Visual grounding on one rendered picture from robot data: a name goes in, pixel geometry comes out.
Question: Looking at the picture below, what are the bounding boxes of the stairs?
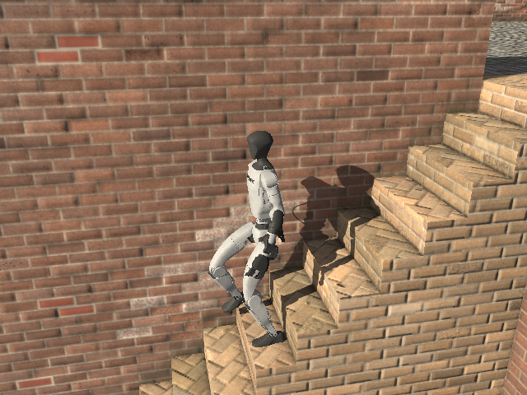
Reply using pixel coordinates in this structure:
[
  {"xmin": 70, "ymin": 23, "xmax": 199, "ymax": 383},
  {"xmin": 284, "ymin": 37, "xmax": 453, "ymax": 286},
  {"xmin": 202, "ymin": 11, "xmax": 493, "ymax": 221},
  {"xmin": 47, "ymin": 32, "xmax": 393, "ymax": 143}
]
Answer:
[{"xmin": 139, "ymin": 81, "xmax": 527, "ymax": 395}]

